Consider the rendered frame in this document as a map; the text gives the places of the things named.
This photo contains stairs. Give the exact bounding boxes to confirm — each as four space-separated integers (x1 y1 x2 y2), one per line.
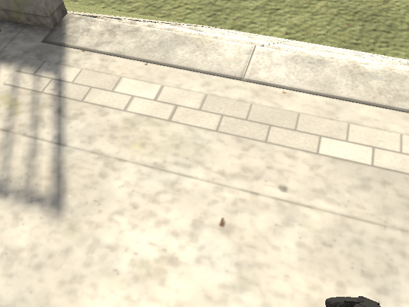
97 16 409 72

